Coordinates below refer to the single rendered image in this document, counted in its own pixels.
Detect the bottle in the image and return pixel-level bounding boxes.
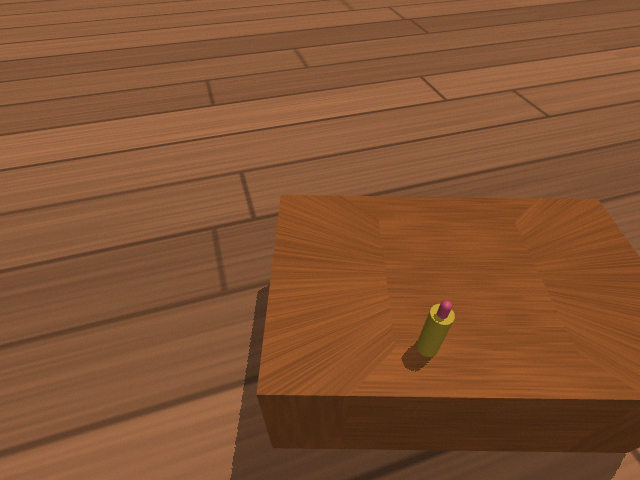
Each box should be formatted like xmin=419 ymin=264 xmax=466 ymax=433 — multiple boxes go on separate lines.
xmin=416 ymin=300 xmax=455 ymax=357

